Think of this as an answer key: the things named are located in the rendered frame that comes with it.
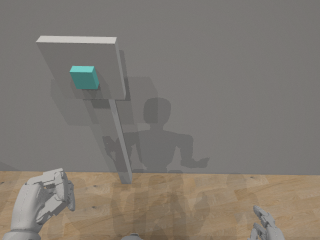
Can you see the left robot hand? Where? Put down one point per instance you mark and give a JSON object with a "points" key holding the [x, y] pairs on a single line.
{"points": [[28, 212]]}

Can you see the right robot hand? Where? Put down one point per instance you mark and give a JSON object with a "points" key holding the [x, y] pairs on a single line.
{"points": [[272, 232]]}

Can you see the button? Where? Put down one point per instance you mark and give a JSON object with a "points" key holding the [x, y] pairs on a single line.
{"points": [[84, 77]]}

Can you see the panel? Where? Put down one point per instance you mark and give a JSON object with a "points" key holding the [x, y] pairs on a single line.
{"points": [[63, 52]]}

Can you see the robot left forearm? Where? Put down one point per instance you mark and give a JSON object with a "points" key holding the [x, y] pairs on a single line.
{"points": [[21, 235]]}

